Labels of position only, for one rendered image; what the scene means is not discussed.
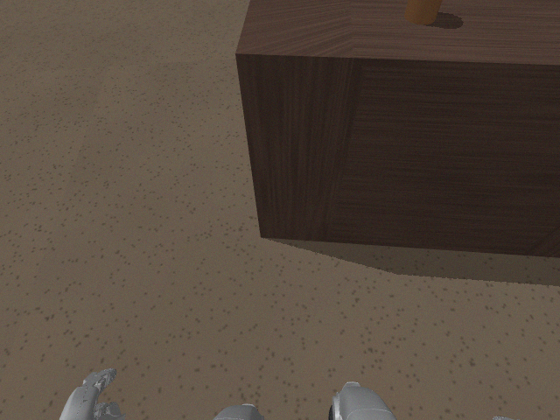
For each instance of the left robot hand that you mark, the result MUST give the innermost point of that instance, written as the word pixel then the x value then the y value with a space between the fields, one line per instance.
pixel 82 403

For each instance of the can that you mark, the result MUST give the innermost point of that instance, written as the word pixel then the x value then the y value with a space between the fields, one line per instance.
pixel 422 12

